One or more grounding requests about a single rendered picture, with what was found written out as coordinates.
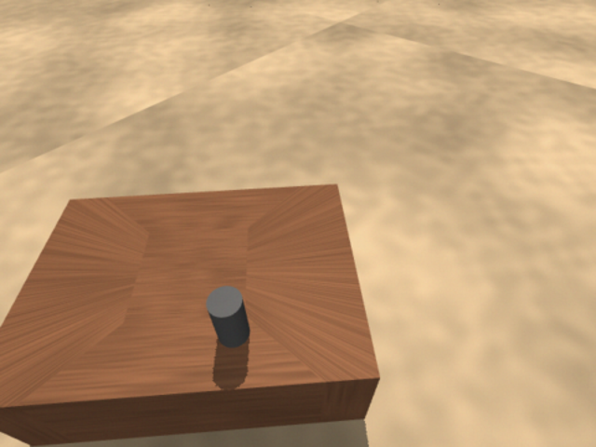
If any can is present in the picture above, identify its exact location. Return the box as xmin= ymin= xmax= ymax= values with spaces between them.
xmin=206 ymin=286 xmax=250 ymax=348

